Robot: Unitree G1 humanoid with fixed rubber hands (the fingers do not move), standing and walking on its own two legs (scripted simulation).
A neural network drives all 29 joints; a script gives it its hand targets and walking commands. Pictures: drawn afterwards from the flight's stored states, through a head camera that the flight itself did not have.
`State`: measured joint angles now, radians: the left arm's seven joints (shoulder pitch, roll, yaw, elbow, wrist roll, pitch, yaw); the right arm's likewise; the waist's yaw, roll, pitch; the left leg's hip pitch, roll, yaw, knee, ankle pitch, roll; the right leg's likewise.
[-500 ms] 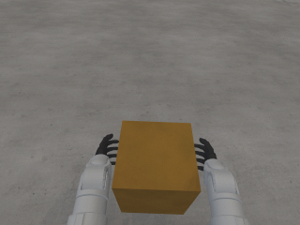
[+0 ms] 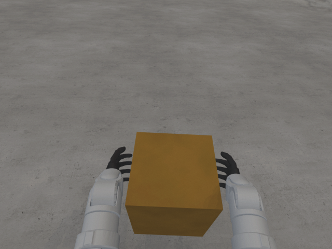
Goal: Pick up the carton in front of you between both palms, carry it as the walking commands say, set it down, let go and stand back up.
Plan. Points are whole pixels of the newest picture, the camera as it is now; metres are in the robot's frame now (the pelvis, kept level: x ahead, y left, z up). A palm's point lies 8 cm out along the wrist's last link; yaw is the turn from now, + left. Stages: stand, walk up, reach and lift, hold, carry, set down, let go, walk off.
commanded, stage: set down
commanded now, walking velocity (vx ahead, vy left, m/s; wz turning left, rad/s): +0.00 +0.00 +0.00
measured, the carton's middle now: (171, 186) +0.31 +0.00 -0.06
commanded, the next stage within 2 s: none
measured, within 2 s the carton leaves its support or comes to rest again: neither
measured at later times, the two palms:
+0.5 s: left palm (120, 190) +0.33 +0.16 -0.13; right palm (209, 189) +0.35 -0.13 -0.13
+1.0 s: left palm (123, 198) +0.38 +0.17 -0.27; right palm (197, 191) +0.42 -0.12 -0.26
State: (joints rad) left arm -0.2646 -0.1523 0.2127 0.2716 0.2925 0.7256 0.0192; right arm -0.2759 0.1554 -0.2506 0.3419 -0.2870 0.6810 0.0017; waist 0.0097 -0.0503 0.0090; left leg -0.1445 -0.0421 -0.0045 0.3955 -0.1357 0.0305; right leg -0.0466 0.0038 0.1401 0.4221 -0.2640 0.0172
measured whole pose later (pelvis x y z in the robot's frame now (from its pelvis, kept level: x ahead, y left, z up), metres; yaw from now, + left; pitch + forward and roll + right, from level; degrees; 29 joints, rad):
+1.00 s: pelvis -0.05 -0.02 -0.18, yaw -1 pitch +42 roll -3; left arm -0.85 -0.12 0.51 0.53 0.30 0.31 0.09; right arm -0.93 0.04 -0.43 0.72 -0.24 0.27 -0.07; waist 0.06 -0.06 -0.16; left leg -1.74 -0.07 -0.11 1.35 -0.35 -0.04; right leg -1.63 0.13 0.08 1.41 -0.52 0.04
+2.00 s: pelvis -0.07 -0.04 -0.37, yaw -2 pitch +44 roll +3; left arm -1.32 0.07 0.55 0.71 0.08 0.28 0.11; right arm -1.61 -0.31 0.03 1.12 0.03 0.26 -0.16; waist 0.18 -0.02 0.29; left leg -2.26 -0.05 -0.06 1.99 -0.51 -0.10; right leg -2.19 0.21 0.08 2.11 -0.69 0.05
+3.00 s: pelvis -0.08 -0.04 -0.39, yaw -1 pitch +39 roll +5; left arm -1.41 0.17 0.69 0.92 0.16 0.20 -0.04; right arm -1.67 -0.27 -0.15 1.15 -0.19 0.20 0.01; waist 0.18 0.00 0.40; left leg -2.24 -0.02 -0.04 2.09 -0.53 -0.11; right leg -2.20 0.15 0.04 2.23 -0.69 -0.02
